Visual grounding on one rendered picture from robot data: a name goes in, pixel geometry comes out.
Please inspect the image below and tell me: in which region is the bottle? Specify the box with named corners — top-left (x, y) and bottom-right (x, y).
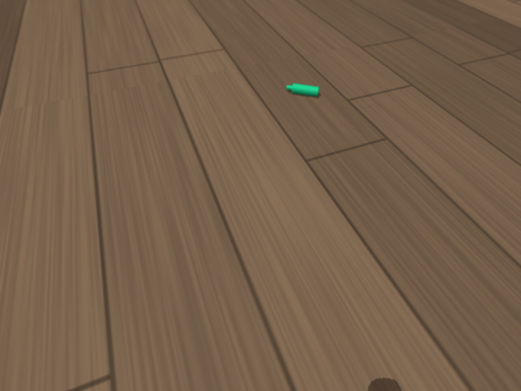
top-left (286, 83), bottom-right (319, 97)

